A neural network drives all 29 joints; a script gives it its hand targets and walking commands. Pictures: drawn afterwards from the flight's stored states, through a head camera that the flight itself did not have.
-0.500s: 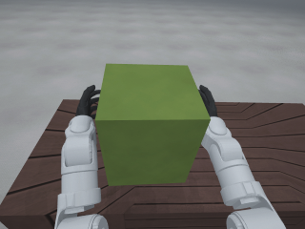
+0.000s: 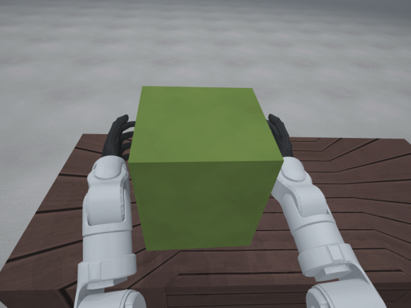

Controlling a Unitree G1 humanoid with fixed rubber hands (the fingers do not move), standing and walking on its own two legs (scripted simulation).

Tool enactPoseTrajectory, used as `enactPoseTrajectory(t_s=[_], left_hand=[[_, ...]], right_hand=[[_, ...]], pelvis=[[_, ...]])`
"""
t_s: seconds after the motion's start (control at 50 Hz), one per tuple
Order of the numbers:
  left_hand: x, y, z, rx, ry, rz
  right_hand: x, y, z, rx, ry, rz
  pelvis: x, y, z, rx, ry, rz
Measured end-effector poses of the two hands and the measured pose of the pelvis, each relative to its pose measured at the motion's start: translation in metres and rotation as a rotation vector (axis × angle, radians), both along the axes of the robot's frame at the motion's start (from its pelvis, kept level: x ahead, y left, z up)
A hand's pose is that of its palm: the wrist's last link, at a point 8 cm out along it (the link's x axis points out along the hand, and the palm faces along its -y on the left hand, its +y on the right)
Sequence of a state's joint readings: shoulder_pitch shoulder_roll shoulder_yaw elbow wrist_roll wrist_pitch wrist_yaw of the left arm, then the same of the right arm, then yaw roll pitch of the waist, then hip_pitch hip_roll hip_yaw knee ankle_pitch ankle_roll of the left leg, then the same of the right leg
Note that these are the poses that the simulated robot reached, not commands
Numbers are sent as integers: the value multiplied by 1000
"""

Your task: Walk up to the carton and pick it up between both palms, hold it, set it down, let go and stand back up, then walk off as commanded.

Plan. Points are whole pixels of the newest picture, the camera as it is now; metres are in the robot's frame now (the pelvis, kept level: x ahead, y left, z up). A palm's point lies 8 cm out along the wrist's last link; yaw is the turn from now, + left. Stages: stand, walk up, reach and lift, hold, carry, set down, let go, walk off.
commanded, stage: hold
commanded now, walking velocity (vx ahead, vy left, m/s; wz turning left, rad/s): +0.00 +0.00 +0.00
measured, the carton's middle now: (198, 170) +0.36 +0.01 +0.14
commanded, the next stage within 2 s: none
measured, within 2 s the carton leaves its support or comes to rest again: neither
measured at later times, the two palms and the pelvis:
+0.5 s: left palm (114, 158) +0.35 +0.16 +0.19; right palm (279, 156) +0.35 -0.14 +0.18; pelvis +0.00 +0.00 +0.00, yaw +0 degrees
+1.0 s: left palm (112, 159) +0.35 +0.17 +0.18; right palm (277, 155) +0.36 -0.13 +0.19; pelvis +0.00 +0.00 +0.00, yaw +0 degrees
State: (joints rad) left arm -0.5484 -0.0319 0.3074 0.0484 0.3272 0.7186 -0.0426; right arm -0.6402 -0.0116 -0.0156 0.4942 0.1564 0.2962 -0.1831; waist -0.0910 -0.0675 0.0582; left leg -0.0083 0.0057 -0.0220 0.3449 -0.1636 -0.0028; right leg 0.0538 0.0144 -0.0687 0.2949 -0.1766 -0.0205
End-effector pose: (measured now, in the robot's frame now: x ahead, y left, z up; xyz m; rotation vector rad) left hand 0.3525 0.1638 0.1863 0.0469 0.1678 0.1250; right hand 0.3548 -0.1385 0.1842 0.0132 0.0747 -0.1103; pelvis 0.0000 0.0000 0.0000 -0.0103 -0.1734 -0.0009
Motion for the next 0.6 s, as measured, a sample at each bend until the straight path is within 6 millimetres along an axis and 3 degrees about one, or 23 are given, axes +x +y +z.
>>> enactPoseTrajectory(t_s=[0.6], left_hand=[[-1,3,0,4,-1,7]], right_hand=[[1,3,1,11,-6,5]], pelvis=[[-3,0,0,1,14,1]])
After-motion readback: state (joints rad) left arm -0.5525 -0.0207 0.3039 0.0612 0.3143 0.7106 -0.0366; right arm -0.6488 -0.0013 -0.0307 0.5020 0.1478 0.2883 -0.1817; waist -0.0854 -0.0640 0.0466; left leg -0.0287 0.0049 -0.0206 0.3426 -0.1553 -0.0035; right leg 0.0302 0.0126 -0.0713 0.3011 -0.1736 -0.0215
